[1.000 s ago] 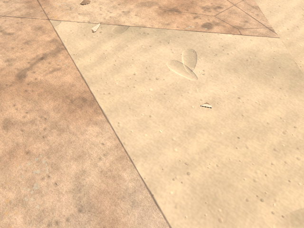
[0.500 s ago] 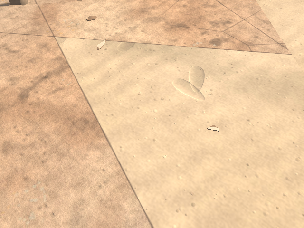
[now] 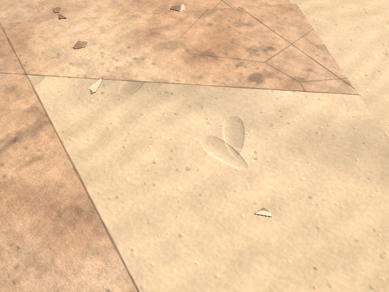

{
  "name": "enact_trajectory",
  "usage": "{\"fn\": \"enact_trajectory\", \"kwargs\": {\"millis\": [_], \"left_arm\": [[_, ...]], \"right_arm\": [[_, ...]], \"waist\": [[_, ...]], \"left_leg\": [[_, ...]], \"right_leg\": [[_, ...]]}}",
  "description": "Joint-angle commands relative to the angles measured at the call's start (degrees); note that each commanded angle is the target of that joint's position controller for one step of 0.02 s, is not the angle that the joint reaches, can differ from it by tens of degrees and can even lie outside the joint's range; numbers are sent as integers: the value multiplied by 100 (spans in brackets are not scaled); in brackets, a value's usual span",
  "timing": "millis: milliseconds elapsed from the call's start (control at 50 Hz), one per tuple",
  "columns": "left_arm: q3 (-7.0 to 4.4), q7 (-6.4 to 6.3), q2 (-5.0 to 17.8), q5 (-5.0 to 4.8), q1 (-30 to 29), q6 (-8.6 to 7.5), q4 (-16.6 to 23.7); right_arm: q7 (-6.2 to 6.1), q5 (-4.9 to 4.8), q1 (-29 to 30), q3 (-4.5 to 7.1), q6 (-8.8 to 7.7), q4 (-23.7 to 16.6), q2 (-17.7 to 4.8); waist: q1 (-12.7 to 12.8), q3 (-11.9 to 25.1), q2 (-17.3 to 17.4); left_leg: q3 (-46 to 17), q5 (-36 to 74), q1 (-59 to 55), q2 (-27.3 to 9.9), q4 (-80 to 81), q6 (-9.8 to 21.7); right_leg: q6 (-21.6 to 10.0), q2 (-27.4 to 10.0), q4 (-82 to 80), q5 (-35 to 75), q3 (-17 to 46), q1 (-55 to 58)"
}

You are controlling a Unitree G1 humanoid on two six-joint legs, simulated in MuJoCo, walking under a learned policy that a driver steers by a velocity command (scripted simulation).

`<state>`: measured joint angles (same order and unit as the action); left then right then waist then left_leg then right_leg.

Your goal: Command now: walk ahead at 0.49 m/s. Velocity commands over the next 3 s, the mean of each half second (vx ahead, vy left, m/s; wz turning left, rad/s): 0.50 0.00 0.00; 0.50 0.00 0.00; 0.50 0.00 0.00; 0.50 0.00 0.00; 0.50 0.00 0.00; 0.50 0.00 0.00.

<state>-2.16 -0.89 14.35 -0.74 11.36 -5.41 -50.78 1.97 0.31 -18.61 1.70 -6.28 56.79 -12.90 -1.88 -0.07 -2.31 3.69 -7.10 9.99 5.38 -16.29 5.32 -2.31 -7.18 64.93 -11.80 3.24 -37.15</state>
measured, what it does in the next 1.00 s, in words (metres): walks ahead: right foot, then left foot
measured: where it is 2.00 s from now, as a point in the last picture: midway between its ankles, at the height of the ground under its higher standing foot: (200, 163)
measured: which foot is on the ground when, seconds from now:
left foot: down 0.00-0.32, up 0.34-0.84, down 0.86-1.00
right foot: up 0.00-0.28, down 0.30-0.86, up 0.88-1.00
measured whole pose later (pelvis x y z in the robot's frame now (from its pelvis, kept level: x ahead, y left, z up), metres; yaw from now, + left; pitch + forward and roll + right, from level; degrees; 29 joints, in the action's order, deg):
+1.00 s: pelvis +0.55 -0.01 -0.01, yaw +1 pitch +2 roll +0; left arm -2.8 -0.2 14.5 -1.4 17.6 -5.6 -55.4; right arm 2.0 -0.1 -9.5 3.1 -5.8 51.5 -14.0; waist 0.2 -1.5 -1.5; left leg 3.7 -8.5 20.3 1.7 -27.0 3.8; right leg -3.0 -2.6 67.5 -21.1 1.6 -23.1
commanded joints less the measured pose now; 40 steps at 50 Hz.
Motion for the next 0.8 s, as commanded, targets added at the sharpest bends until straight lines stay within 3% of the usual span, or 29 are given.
{"fn": "enact_trajectory", "kwargs": {"millis": [20,100,200,240,260,280,300,320,340,360,380,400,420,440,460,500,560,640,740,800], "left_arm": [[-67,-37,238,68,189,32,243],[-33,28,164,22,-715,-28,475],[-11,198,233,-57,-1434,-81,754],[-45,261,350,-58,-1339,-133,798],[-92,273,445,-54,-1070,-156,748],[-198,261,619,-41,-449,-171,570],[-360,220,975,-25,661,-185,256],[-519,190,1647,93,1580,-159,109],[-459,225,1426,71,1776,-129,22],[-319,234,987,37,1348,-145,99],[-238,228,741,31,806,-134,236],[-176,257,575,50,365,-127,305],[-130,280,423,77,158,-140,325],[-112,302,360,103,127,-143,275],[-124,308,383,103,225,-160,202],[-168,268,546,105,442,-179,62],[-188,165,637,95,737,-128,-78],[-190,86,717,43,1044,-82,-213],[-226,45,764,-9,1475,20,-485],[-279,7,854,-28,1386,96,-526]], "right_arm": [[-114,-10,225,123,-93,-320,-761],[-195,-98,-223,151,-21,-226,-919],[-206,-147,-649,179,94,-31,-971],[-221,-152,-607,214,152,-17,-1039],[-224,-152,-508,227,183,-35,-1084],[-225,-135,-382,209,213,-72,-1052],[-222,-66,-322,130,221,-155,-854],[-192,3,-740,-45,129,-324,-324],[-157,-107,-952,-107,-25,-241,-172],[-134,-244,-504,55,-125,-322,-832],[-137,-287,-47,89,-156,-459,-946],[-172,-221,171,102,-127,-488,-867],[-204,-145,189,146,-51,-488,-813],[-207,-129,78,143,34,-462,-674],[-212,-121,-15,132,100,-429,-540],[-230,-100,124,152,169,-502,-509],[-230,-54,804,172,172,-741,-494],[-165,-84,1620,130,127,-963,-378],[-27,-146,2365,94,67,-1245,-398],[63,-155,2304,127,5,-1313,-520]], "waist": [[266,-304,439],[-58,-307,455],[-280,-467,544],[-146,-406,613],[38,-269,676],[384,78,658],[823,804,460],[864,1753,-739],[807,2250,-1493],[772,1493,-917],[623,934,-546],[438,535,-126],[264,324,-137],[141,242,-224],[88,203,-224],[40,59,-131],[174,-108,-61],[413,-281,-102],[608,-554,-111],[434,-447,-190]], "left_leg": [[-1245,373,535,-1627,1162,987],[-954,462,62,-1530,1066,727],[-1028,318,-813,-1859,669,646],[-1105,557,-1073,-2003,370,559],[-1073,1105,-1095,-1993,69,494],[-877,2059,-1016,-1775,-659,371],[-570,2264,-407,-1420,-2031,188],[-107,421,1683,-659,-4362,-213],[-710,-2424,2996,-173,-5581,-294],[-1068,-2200,3536,-572,-6093,-165],[-915,-1645,3535,-890,-5987,-91],[-793,-1184,3280,-1118,-5624,-124],[-801,-886,2969,-1293,-5237,-148],[-779,-708,2673,-1349,-5059,-182],[-722,-609,2549,-1347,-4954,-221],[-685,-291,2770,-1367,-4633,-305],[-665,454,3257,-1375,-3699,-415],[-476,1325,3033,-1190,-2371,-413],[-438,1071,3188,-1060,-1607,-288],[-346,479,2778,-929,-1353,-92]], "right_leg": [[158,-245,-830,870,18,-174],[204,7,-2431,1731,-193,-11],[105,178,-3290,1292,-251,-9],[-56,263,-3529,842,-290,270],[-147,382,-3642,673,-396,710],[-277,575,-3774,606,-552,1559],[-526,355,-3667,742,-286,3095],[-1280,-1127,-3778,533,1881,5402],[-1773,-1697,-4706,-166,3908,6121],[-1466,-1499,-4793,-367,3349,5504],[-1236,-1275,-4861,-5,2434,4687],[-1121,-1005,-5080,476,1800,3873],[-1010,-764,-5282,745,1350,3355],[-975,-627,-5452,885,1088,3029],[-1017,-557,-5554,1160,904,2865],[-1088,-523,-5680,1664,612,2816],[-1057,-511,-5772,1925,380,3041],[-894,-371,-5891,1569,63,3151],[-865,-678,-5649,1491,81,3978],[-752,-838,-5229,2154,88,4319]]}}
Next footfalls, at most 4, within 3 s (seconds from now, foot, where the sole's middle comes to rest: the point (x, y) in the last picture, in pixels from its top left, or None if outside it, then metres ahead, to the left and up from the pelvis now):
0.30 right None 0.33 -0.17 -0.78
0.86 left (175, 256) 0.65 0.07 -0.78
1.44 right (230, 183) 0.97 -0.16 -0.78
2.00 left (171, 132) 1.27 0.09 -0.78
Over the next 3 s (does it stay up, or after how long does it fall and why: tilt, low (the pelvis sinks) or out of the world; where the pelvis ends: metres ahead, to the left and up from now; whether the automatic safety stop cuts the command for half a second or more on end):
stays up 1.65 -0.04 0.00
